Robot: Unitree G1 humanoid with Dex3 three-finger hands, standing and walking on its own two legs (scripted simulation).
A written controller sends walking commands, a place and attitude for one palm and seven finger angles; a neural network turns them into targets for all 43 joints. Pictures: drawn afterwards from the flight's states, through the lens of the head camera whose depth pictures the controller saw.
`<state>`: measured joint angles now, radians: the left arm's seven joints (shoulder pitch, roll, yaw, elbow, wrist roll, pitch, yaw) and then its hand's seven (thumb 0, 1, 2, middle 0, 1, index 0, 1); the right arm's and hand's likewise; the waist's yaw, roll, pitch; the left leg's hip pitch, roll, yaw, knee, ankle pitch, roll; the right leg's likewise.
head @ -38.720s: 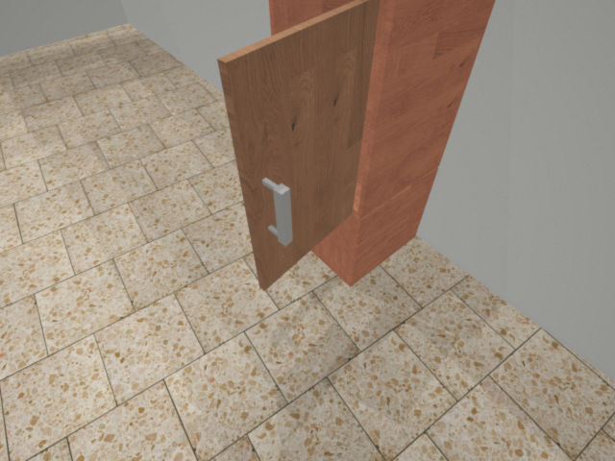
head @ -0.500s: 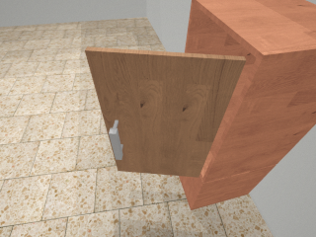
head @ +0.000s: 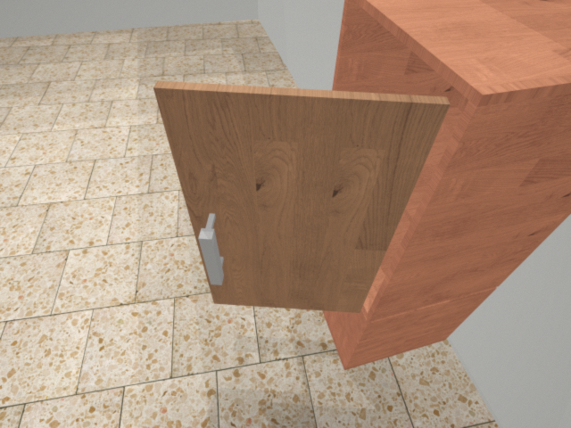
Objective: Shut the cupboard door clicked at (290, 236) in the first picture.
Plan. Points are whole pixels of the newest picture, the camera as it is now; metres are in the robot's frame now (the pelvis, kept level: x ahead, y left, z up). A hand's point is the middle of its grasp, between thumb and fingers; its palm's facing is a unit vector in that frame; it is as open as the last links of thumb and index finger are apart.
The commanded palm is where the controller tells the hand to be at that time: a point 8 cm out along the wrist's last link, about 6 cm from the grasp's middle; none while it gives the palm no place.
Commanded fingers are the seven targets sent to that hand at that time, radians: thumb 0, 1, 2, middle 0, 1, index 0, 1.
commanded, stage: look again from close up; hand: left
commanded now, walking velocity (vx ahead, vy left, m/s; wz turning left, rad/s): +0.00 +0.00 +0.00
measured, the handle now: (214, 250) +0.43 +0.16 -0.07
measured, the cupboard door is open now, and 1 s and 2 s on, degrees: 71 71 71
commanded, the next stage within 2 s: raise the hand and make a fist in 0.32 s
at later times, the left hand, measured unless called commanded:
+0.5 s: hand out of the picture +0.07 +0.19 -0.14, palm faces +0.15 -0.97 -0.21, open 7.3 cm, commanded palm +0.11 +0.22 -0.07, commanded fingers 0.00 0.90 0.90 -0.27 -0.38 -0.27 -0.38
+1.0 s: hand (171, 421) +0.15 +0.17 -0.07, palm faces +0.08 -1.00 -0.06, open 5.4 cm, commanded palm +0.13 +0.22 -0.07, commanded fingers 0.00 0.90 0.90 -0.73 -0.88 -0.73 -0.88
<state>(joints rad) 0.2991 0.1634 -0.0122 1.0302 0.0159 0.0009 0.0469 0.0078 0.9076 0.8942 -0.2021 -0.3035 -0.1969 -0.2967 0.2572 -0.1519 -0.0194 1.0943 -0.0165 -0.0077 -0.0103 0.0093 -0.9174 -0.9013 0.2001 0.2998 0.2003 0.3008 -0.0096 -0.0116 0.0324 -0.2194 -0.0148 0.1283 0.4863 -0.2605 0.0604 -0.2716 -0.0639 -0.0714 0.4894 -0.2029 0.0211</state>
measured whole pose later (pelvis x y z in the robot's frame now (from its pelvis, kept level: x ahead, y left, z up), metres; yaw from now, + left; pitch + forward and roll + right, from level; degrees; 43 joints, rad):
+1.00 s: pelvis -0.01 -0.04 -0.12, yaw +5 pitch +17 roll -2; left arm 0.51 0.24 0.16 -0.04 -0.31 -0.56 -0.38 0.02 0.90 0.90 -0.56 -0.69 -0.55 -0.69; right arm 0.09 -0.25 -0.03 0.50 0.02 -0.27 -0.04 0.01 -0.91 -0.90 0.20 0.30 0.20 0.30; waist 0.07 0.00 -0.15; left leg -1.05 0.04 -0.03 1.36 -0.61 0.00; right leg -1.03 -0.02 -0.17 1.30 -0.58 -0.08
